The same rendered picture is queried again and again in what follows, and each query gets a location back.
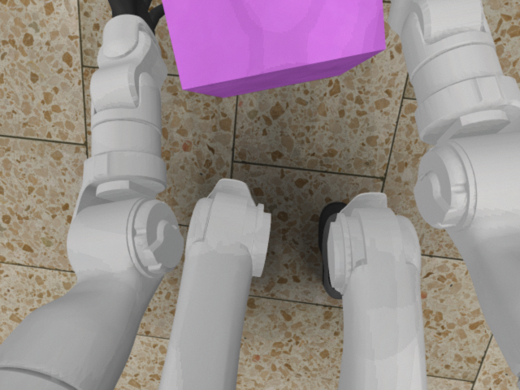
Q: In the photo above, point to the carton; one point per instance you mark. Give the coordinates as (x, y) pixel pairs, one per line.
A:
(225, 48)

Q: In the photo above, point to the right robot foot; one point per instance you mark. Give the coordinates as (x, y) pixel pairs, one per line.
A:
(327, 216)

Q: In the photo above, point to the left robot forearm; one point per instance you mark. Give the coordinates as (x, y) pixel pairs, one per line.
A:
(126, 122)

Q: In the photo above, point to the robot right shin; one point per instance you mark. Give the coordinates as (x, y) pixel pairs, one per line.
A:
(408, 232)

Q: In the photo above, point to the robot right upper arm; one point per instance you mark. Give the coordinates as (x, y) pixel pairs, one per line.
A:
(470, 187)

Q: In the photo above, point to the robot left upper arm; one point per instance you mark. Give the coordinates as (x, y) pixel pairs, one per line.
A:
(120, 252)

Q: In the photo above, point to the left robot hand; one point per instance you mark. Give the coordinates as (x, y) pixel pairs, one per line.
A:
(139, 8)

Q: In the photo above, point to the right robot forearm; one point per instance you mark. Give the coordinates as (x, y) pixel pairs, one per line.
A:
(452, 64)

